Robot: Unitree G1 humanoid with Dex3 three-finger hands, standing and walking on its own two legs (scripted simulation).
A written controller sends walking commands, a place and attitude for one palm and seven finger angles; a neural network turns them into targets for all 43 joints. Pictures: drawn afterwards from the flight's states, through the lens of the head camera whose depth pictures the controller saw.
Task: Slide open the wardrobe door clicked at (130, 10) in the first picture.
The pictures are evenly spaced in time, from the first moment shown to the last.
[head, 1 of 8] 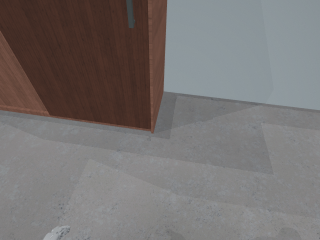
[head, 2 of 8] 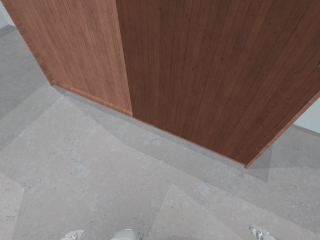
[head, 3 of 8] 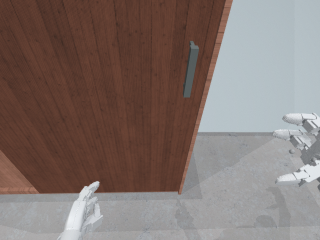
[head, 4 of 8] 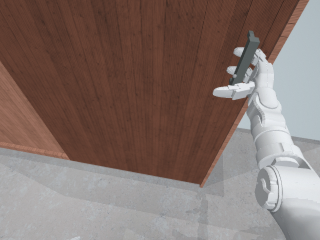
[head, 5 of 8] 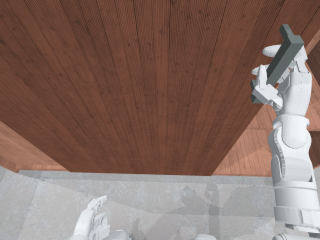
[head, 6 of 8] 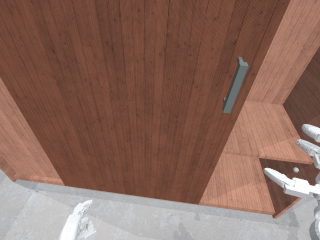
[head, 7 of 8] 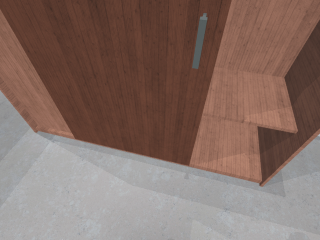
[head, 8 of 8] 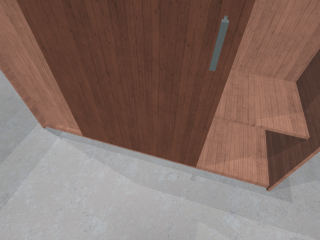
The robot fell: no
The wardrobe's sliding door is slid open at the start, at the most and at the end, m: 0.00 0.48 0.48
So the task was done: yes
